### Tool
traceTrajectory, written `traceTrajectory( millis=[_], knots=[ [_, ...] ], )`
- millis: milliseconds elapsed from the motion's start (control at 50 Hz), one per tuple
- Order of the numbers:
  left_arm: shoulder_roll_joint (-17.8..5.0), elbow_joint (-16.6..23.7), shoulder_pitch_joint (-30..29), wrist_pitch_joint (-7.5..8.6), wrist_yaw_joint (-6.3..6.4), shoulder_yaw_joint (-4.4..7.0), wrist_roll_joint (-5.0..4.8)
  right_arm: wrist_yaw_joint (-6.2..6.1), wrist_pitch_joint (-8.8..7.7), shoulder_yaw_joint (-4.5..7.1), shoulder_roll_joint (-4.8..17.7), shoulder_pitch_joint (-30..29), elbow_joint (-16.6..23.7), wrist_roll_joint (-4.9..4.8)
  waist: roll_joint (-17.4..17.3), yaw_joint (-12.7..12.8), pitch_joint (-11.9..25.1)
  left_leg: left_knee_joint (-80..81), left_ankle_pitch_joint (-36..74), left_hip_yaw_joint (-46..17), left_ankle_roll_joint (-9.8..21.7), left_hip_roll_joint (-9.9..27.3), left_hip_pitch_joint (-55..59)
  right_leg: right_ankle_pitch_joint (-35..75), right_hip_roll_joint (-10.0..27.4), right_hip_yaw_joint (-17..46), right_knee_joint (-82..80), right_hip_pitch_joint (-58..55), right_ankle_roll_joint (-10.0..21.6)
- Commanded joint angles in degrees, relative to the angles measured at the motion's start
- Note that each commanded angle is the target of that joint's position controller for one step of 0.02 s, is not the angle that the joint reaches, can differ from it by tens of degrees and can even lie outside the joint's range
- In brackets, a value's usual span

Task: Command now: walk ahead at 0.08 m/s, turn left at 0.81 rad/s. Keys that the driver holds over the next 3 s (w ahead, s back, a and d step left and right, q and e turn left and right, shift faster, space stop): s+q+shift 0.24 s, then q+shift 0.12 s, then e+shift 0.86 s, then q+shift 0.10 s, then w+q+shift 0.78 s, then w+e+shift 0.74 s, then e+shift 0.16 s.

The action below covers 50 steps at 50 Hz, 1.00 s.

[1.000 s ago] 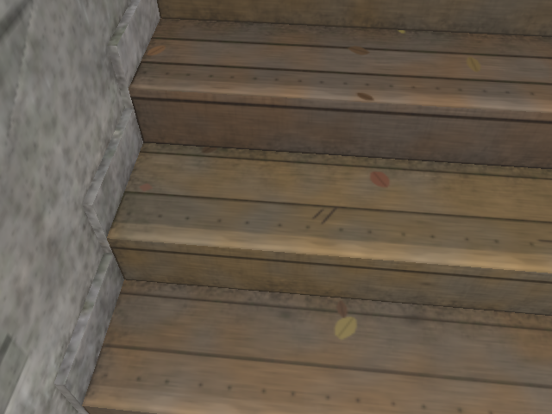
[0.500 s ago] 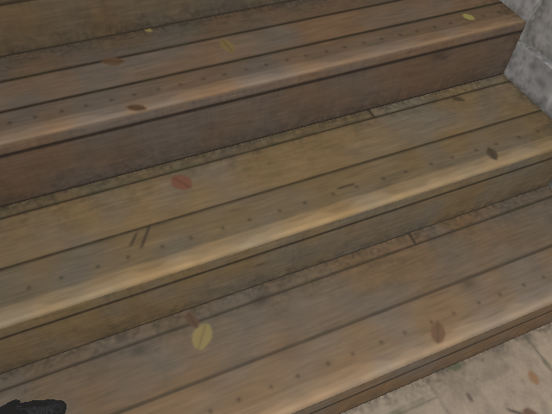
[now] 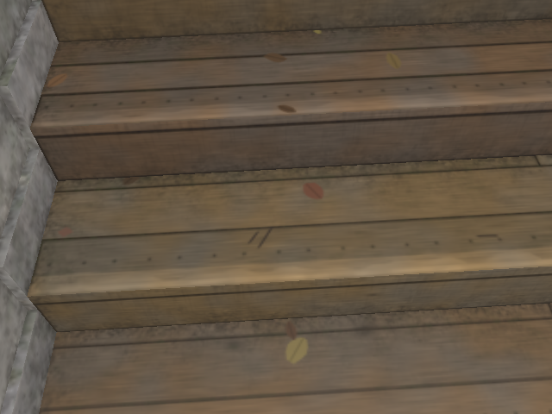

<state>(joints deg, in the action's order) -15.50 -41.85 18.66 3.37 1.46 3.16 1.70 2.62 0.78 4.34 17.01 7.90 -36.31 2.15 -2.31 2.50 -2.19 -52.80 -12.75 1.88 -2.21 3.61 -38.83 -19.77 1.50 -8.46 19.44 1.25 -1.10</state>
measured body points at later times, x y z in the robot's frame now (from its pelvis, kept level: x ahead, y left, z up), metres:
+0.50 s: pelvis +0.05 -0.01 -0.01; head +0.07 +0.01 +0.43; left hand +0.08 +0.30 -0.12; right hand +0.30 -0.14 -0.10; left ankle +0.11 +0.10 -0.74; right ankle +0.08 -0.18 -0.58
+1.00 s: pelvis +0.03 -0.05 +0.00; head +0.06 -0.05 +0.45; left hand +0.19 +0.23 -0.08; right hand +0.21 -0.31 -0.09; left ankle +0.00 +0.04 -0.73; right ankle +0.10 -0.19 -0.74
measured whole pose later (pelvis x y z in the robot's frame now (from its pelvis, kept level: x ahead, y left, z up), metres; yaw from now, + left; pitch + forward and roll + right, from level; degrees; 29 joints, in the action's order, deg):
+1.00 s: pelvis +0.03 -0.05 +0.00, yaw +1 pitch +1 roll +1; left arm -16.9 -32.4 9.4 -2.7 3.9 5.1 -1.1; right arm -1.7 0.2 2.7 15.0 6.9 -37.4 -0.9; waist 1.7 1.2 -2.8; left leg -32.2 -21.3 -2.9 -4.4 -5.8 -14.4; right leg -10.0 -4.6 16.6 30.4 21.4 -2.5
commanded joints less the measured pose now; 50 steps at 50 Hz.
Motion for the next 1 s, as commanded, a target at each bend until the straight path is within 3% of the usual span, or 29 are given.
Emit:
traceTrajectory(
  millis=[20, 40, 60, 80, 100, 120, 140, 180, 200, 260, 320, 360, 400, 480, 540, 560, 580, 600, 620, 640, 660, 680, 700, 760, 780, 820, 840, 920, 1000],
  knots=[
    [-9.3, 4.8, -6.5, -0.44, 0.43, 2.35, -1.38, 0.55, 1.09, 0.97, 3.4, 9.4, 1.3, 0.26, 12.2, -5.9, 7.0, 8.2, 0.5, 7.0, 3.1, -6.5, 22.3, 58.3, 10.3, -2.4, 14.1, 7.1, 5.3],
    [-11.9, 7.1, -10.4, -0.55, 0.81, 2.74, -4.95, -0.63, 0.68, 2.58, 6.7, 13.8, 1.1, -3.3, 11.1, -9.3, 11.1, 13.3, 8.3, 3.4, 4.5, -6.7, 32.7, 60.2, 11.6, -1.0, 23.0, 13.6, 3.2],
    [-8.8, 8.3, -14.0, -0.47, 0.39, 1.68, -5.95, -2.01, 0.54, 3.92, 9.2, 21.0, -0.2, -3.36, 6.8, -14.9, 14.0, 24.3, 17.4, 0.1, 7.8, -6.9, 42.8, 44.5, 8.7, -1.6, 36.4, 20.0, -0.7],
    [-1.8, 9.9, -11.5, -0.19, -0.48, -0.48, -2.13, -3.53, 0.51, 4.7, 14.2, 19.7, -0.9, -3.86, -9.8, -11.6, 9.0, 26.6, 58.9, -13.2, 10.4, 1.1, 50.8, -16.3, -1.2, -1.6, 57.1, 38.9, -5.5],
    [7.9, 5.7, 15.9, 0.15, -4.23, -2.97, 3.85, -1.09, -1.64, 3.9, 14.7, 26.5, 2.2, 1.85, -18.1, -1.5, 38.9, 22.3, 77.6, -34.6, 32.3, 19.8, 67.8, -23.1, -0.3, 15.3, 64.8, 34.4, -6.0],
    [-5.0, 8.1, 5.4, -1.28, -3.79, 0.54, -2.33, 1.6, -2.96, 2.48, 8.3, 19.8, 3.3, 3.57, -8.6, -6.2, 22.1, 24.2, 59.5, -42.4, 32.3, 21.7, 51.7, -19.3, -4.0, 22.2, 71.6, 43.0, -8.0],
    [-9.2, 11.2, -5.6, -1.25, -1.73, 2.05, -4.79, 2.66, -4.55, 1.85, 5.3, 13.1, 4.6, 2.69, -3.7, -6.6, 13.2, 26.4, 42.3, -35.1, 26.9, 17.8, 38.0, -18.6, -3.6, 18.9, 73.8, 46.6, -8.1],
    [-8.1, 11.3, -5.1, 0.23, 3.49, 1.45, -0.65, 2.35, -7.05, -0.36, 2.1, 4.2, 4.0, -0.03, -4.0, -0.5, 10.5, 29.4, 24.6, -27.0, 20.1, 8.3, 21.5, -8.2, -0.5, 17.5, 74.5, 44.8, -7.2],
    [-7.6, 11.1, -4.4, -0.47, 3.82, 0.84, -0.11, 2.43, -7.25, -0.4, 3.6, 1.1, 3.9, -0.07, -2.2, 1.2, 7.7, 31.3, 24.6, -25.5, 18.8, 6.6, 12.3, -5.8, -0.8, 16.8, 74.7, 40.1, -6.6],
    [-5.9, 10.9, -1.0, -2.23, 2.86, -0.11, -2.16, 1.27, -7.51, -0.83, 4.7, 1.2, 3.4, 1.23, -1.9, 1.2, 11.2, 31.7, 15.3, -26.6, 15.9, 3.5, 9.3, 1.9, -2.2, 13.8, 79.3, 40.8, -7.8],
    [-3.0, 12.1, -3.9, -3.25, 3.62, -0.78, -0.91, -0.72, -6.66, -2.79, 1.0, 5.1, 2.2, 0.68, -2.4, -0.8, 12.3, 30.2, -4.5, -31.4, 14.3, 1.2, 15.0, 5.0, -1.8, 15.0, 81.8, 49.6, -9.2],
    [-3.3, 12.9, -5.8, -2.21, 4.27, -0.45, -0.81, -1.02, -6.65, -3.29, 0.7, 7.4, 3.2, -0.25, -4.7, -1.8, 10.4, 29.8, -6.5, -33.4, 15.0, 1.0, 18.1, 4.5, -1.4, 15.1, 80.6, 53.8, -9.4],
    [-4.8, 11.7, -6.5, -1.45, 4.1, -0.11, -0.81, -0.85, -6.57, -3.31, 1.7, 5.1, 5.2, -0.37, -5.5, -2.9, 11.2, 28.7, -6.3, -32.4, 15.8, 2.9, 18.4, 5.3, -0.1, 13.7, 79.3, 53.2, -10.0],
    [-3.7, 8.8, -6.5, -1.92, 1.69, -0.3, -0.57, -1.54, -7.33, -5.09, 0.8, 1.8, 7.8, -3.09, -6.3, -3.9, 11.3, 29.7, -15.0, -33.4, 16.1, 5.1, 14.8, 5.3, 3.7, 11.3, 64.5, 46.6, -10.0],
    [0.3, 5.0, -4.9, -2.65, -2.84, -1.5, 0.19, -0.65, -6.55, -6.69, -1.4, -5.5, 7.9, -6.14, -3.8, -2.4, 11.1, 28.8, -20.0, -28.7, 7.9, 3.1, 10.8, -4.8, 6.4, 8.4, 35.8, 30.9, -11.1],
    [1.2, 5.2, -6.7, -2.64, -4.72, -1.95, -0.24, -0.55, -5.84, -5.15, 1.5, -4.0, 6.2, -6.67, -5.8, -4.5, 10.9, 29.2, -18.7, -27.7, 7.6, 2.5, 14.2, -7.1, 3.9, 5.0, 26.8, 27.6, -11.5],
    [-0.7, 5.8, -6.7, -2.07, -5.78, -1.22, -0.16, -0.41, -4.74, -2.64, 7.0, -0.6, 3.6, -6.82, -7.5, -5.9, 10.7, 29.7, -16.9, -29.2, 11.4, 5.0, 19.9, -2.3, 1.3, 3.2, 20.4, 26.7, -10.3],
    [-2.1, 5.0, -1.4, -2.88, -1.74, -0.72, -4.49, -3.9, 0.02, -1.77, 7.2, 10.9, -0.5, -1.86, -14.4, -5.7, 14.8, 28.0, -8.1, -21.6, 11.6, 3.1, 25.9, -1.5, -1.6, 4.9, 14.1, 15.5, -5.8],
    [-4.8, 4.8, -2.9, -3.16, -0.75, -0.64, -4.41, -5.06, 1.74, -2.18, 4.8, 8.8, 0.2, -1.07, -12.8, -4.8, 11.5, 25.0, -3.5, -18.5, 9.8, 1.8, 27.9, 3.9, -1.8, 5.8, 8.6, 18.9, -3.4],
    [-9.1, 5.4, -5.5, -3.32, -0.22, 0.01, -3.25, -5.83, 2.47, -2.46, 1.7, 8.1, 1.8, -0.66, -8.0, -6.2, 7.9, 17.6, -6.4, -15.6, 6.3, -0.9, 22.8, 8.9, 1.5, 12.4, 7.7, 18.1, -0.9],
    [-16.5, 5.3, -8.5, -3.56, 0.28, 2.02, -1.97, -5.54, 2.69, -2.6, -0.3, 6.7, 5.0, 0.55, 10.6, -10.0, 2.4, 11.0, -9.5, -4.9, 1.0, -7.9, 14.7, 20.3, 10.7, 28.3, 2.3, 20.5, 6.2],
    [-14.6, 8.1, -7.9, -3.63, 0.24, 2.39, 0.31, -6.08, 1.8, -1.22, 2.6, 0.7, 5.1, 1.14, 15.4, -3.6, -0.2, -4.0, -16.4, -3.4, -2.5, -9.4, 8.1, 25.4, 18.8, 39.4, -3.2, 21.2, 14.0],
    [-12.2, 8.8, -6.9, -3.62, 0.28, 1.77, 1.68, -6.5, 1.97, 0.2, 3.8, -1.1, 4.7, -0.56, 15.7, -1.1, 1.6, -20.2, -22.1, -5.5, -4.7, -9.8, 4.0, 34.6, 20.0, 41.2, -1.1, 17.8, 16.9],
    [-9.7, 9.1, -8.4, -4.18, 1.83, 2.25, -1.32, -6.42, 2.53, -0.44, -0.1, -0.4, 2.7, -1.15, 10.2, -1.6, 5.8, -28.2, -16.7, -6.0, -7.4, -8.7, 3.1, 43.8, 10.5, 27.0, 6.7, 10.6, 11.3],
    [-7.9, 9.2, -6.5, -4.38, 2.46, 1.96, -1.47, -6.46, 1.78, -0.83, -0.3, -4.7, 5.1, -0.83, 8.4, -0.4, 6.6, -21.7, -15.7, -5.5, -6.9, -8.1, 1.3, 44.5, 9.4, 27.4, 7.2, 6.2, 10.7],
    [-5.8, 9.8, -5.9, -5.51, 3.17, 1.78, -1.41, -6.36, 1.13, -1.76, -2.9, -7.3, 6.2, -1.95, 11.0, 0.0, 7.8, -8.9, -14.8, -3.2, -5.8, -8.9, 2.7, 44.7, 8.0, 28.1, 8.3, 2.0, 9.6],
    [-6.3, 9.8, -4.6, -5.76, 3.36, 2.26, -2.06, -6.07, 0.67, -1.76, -2.7, -6.9, 6.2, -2.89, 13.1, 0.0, 8.6, -4.4, -14.8, -3.4, -5.2, -9.2, 4.9, 44.1, 8.3, 30.3, 8.5, 1.0, 9.5],
    [-8.2, 12.0, -6.4, -5.71, 2.81, 3.59, -1.9, -4.71, -0.76, -0.63, 1.8, -0.5, 3.1, -3.21, 16.9, -1.0, 8.1, 12.2, -14.9, -5.8, -2.8, -9.7, 14.5, 31.6, 8.2, 39.1, 5.1, 3.7, 10.1],
    [-8.2, 13.1, -9.8, -5.61, 2.43, 4.0, -4.12, -4.12, -2.0, 1.13, 4.2, 6.2, -0.3, -3.08, 14.0, -3.9, 8.4, 33.8, 0.6, -4.9, -0.7, -7.2, 30.5, 18.9, 3.1, 39.6, 7.3, 12.8, 7.5]
  ],
)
